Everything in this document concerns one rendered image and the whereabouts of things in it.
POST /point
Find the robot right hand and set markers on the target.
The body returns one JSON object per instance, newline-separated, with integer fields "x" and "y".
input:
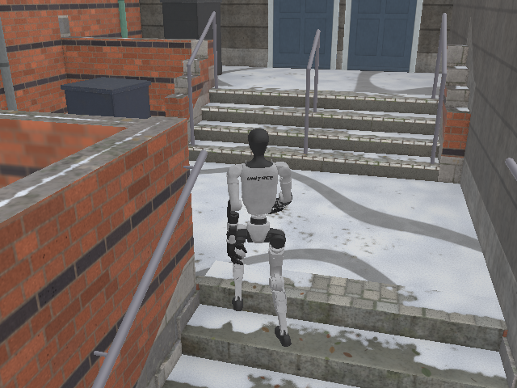
{"x": 277, "y": 209}

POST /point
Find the robot right upper arm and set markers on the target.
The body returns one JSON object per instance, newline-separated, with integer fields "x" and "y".
{"x": 285, "y": 181}

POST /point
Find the robot left hand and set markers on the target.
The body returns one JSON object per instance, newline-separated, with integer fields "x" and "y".
{"x": 232, "y": 254}

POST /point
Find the robot left foot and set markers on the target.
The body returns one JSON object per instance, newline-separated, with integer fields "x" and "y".
{"x": 237, "y": 305}

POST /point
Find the robot foot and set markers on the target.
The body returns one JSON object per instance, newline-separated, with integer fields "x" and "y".
{"x": 237, "y": 305}
{"x": 284, "y": 339}

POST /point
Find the right robot forearm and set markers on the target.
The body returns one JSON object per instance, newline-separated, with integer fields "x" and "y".
{"x": 281, "y": 204}

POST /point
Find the left robot forearm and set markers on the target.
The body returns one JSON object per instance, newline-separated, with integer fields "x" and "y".
{"x": 232, "y": 225}

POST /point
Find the robot right foot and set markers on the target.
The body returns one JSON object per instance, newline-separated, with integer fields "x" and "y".
{"x": 284, "y": 339}

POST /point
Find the robot left upper arm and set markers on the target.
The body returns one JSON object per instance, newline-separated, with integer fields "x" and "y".
{"x": 233, "y": 186}

